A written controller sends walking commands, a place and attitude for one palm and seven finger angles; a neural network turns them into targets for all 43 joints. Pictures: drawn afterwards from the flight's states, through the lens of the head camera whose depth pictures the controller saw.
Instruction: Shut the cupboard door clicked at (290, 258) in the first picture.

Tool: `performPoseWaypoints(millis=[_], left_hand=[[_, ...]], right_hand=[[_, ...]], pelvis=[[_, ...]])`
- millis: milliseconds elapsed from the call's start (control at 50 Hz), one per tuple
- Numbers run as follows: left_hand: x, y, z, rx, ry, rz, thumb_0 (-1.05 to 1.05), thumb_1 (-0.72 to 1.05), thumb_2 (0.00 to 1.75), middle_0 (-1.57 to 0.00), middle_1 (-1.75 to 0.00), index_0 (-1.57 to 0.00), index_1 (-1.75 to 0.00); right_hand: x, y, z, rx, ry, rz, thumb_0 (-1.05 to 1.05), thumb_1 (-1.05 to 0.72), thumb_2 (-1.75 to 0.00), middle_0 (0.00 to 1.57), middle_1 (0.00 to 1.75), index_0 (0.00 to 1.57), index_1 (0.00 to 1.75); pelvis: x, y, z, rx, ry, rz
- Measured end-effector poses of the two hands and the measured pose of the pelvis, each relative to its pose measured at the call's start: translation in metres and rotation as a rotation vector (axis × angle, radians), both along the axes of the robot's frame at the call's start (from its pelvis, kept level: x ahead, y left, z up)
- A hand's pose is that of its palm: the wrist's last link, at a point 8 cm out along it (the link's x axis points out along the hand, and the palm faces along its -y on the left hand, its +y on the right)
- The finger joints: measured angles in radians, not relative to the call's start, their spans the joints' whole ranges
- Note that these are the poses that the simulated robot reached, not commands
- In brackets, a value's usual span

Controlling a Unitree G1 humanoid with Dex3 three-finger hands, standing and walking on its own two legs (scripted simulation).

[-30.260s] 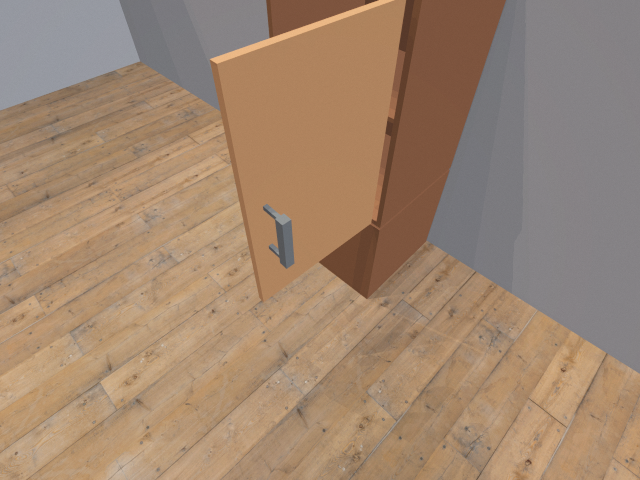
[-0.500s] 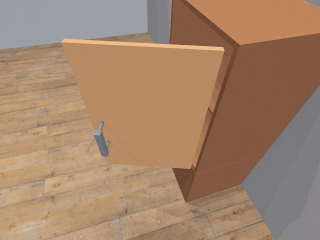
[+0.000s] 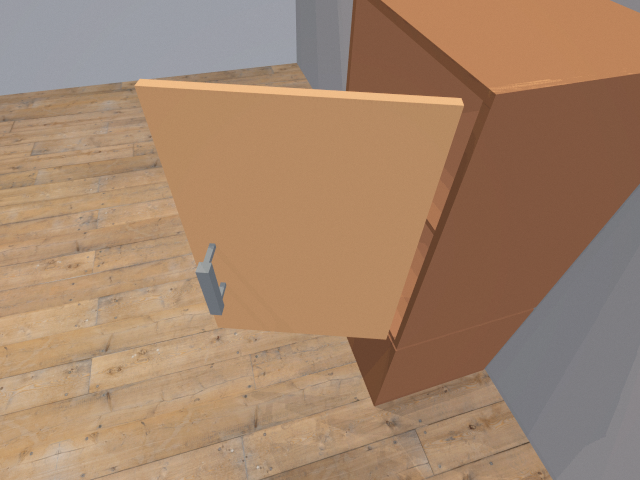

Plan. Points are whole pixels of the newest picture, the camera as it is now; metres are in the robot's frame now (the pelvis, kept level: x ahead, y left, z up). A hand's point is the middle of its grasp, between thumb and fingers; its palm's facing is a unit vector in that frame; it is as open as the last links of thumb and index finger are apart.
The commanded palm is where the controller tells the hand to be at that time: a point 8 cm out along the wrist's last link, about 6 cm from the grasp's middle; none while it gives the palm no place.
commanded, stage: raise the hand and make a fist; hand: left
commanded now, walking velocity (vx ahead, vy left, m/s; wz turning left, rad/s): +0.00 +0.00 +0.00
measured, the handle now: (214, 280) +0.46 +0.23 -0.11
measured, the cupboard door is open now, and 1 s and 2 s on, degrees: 69 69 69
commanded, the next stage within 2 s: bring the fist close to the handle in 1.90 s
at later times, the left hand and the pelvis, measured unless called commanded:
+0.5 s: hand out of the picture +0.09 +0.20 -0.09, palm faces +0.12 -0.99 -0.04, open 5.7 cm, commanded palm +0.10 +0.23 -0.08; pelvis -0.08 +0.00 -0.13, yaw +2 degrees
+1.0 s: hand out of the picture +0.14 +0.21 -0.08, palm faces -0.01 -1.00 -0.02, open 3.5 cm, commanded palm +0.12 +0.26 -0.08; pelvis -0.07 +0.03 -0.13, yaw +1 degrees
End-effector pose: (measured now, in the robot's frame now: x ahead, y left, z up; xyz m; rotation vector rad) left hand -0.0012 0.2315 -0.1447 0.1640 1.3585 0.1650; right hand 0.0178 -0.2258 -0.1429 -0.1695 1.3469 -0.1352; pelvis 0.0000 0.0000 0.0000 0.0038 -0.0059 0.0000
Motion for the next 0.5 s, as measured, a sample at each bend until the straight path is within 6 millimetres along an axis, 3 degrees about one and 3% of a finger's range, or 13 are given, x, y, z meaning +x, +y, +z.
performPoseWaypoints(millis=[40, 100, 160, 220, 260, 300, 400, 440, 500], left_hand=[[0.028, 0.010, 0.018, 0.008, -0.194, 0.077, 0.01, 0.91, 0.90, -0.20, -0.30, -0.21, -0.30], [0.091, 0.014, 0.075, 0.046, -0.619, 0.068, 0.02, 0.91, 0.90, -0.21, -0.31, -0.21, -0.31], [0.147, 0.006, 0.125, 0.028, -0.972, 0.007, 0.02, 0.91, 0.90, -0.23, -0.34, -0.23, -0.33], [0.175, -0.008, 0.141, -0.068, -1.244, -0.065, 0.01, 0.91, 0.90, -0.26, -0.37, -0.27, -0.37], [0.174, -0.017, 0.133, -0.154, -1.366, -0.122, 0.01, 0.91, 0.90, -0.29, -0.40, -0.29, -0.40], [0.158, -0.023, 0.110, -0.213, -1.401, -0.173, 0.01, 0.91, 0.90, -0.32, -0.44, -0.33, -0.44], [0.093, -0.008, 0.040, -0.211, -1.211, -0.127, 0.01, 0.90, 0.90, -0.41, -0.53, -0.42, -0.53], [0.072, 0.004, 0.034, -0.148, -1.187, -0.088, 0.02, 0.90, 0.90, -0.45, -0.57, -0.45, -0.57], [0.065, 0.018, 0.055, -0.054, -1.305, -0.089, 0.03, 0.90, 0.90, -0.50, -0.63, -0.51, -0.63]], right_hand=[[0.006, -0.002, 0.003, -0.037, -0.108, -0.002, 0.01, -0.92, -0.89, 0.20, 0.30, 0.20, 0.30], [0.026, -0.006, 0.009, -0.050, -0.322, 0.004, 0.01, -0.91, -0.89, 0.20, 0.30, 0.20, 0.30], [0.052, -0.010, 0.013, -0.041, -0.501, 0.029, 0.01, -0.91, -0.90, 0.20, 0.30, 0.20, 0.30], [0.078, -0.014, 0.017, -0.045, -0.637, 0.059, 0.01, -0.91, -0.90, 0.20, 0.30, 0.20, 0.30], [0.093, -0.018, 0.019, -0.056, -0.698, 0.095, 0.01, -0.91, -0.90, 0.20, 0.30, 0.20, 0.30], [0.106, -0.021, 0.019, -0.070, -0.743, 0.137, 0.01, -0.91, -0.90, 0.20, 0.30, 0.20, 0.30], [0.136, -0.021, 0.005, -0.097, -0.817, 0.224, 0.01, -0.91, -0.90, 0.20, 0.30, 0.20, 0.30], [0.145, -0.014, -0.004, -0.092, -0.839, 0.248, 0.01, -0.91, -0.90, 0.20, 0.30, 0.19, 0.30], [0.149, 0.001, -0.021, -0.068, -0.854, 0.273, 0.01, -0.91, -0.90, 0.20, 0.30, 0.19, 0.30]], pelvis=[[-0.005, 0.002, -0.004, -0.001, -0.007, -0.009], [-0.009, 0.006, -0.009, 0.012, 0.005, 0.009], [-0.020, 0.010, -0.018, 0.005, 0.048, 0.039], [-0.034, 0.008, -0.035, 0.013, 0.127, 0.025], [-0.042, 0.004, -0.050, 0.021, 0.173, 0.011], [-0.050, 0.000, -0.066, 0.024, 0.206, 0.007], [-0.065, -0.002, -0.105, 0.003, 0.252, 0.019], [-0.069, -0.001, -0.117, -0.014, 0.261, 0.026], [-0.075, 0.000, -0.130, -0.038, 0.272, 0.035]])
